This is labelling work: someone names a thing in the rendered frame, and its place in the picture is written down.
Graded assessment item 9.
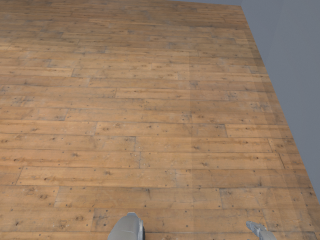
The robot left thigh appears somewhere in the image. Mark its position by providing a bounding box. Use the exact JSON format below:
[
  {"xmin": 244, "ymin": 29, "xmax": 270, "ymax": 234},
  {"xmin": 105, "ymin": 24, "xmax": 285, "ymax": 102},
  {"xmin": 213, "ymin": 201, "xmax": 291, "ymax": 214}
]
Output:
[{"xmin": 107, "ymin": 215, "xmax": 144, "ymax": 240}]

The right robot hand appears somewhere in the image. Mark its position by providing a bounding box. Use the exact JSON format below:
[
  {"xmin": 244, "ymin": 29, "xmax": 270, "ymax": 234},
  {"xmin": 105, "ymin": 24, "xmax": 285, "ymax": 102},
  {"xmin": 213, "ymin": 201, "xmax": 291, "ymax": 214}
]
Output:
[{"xmin": 246, "ymin": 221, "xmax": 277, "ymax": 240}]

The left robot shin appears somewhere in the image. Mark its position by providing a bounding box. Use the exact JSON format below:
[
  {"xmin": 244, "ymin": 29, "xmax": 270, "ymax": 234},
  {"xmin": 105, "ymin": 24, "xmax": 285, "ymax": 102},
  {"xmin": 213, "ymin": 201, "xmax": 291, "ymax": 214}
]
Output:
[{"xmin": 127, "ymin": 212, "xmax": 138, "ymax": 217}]

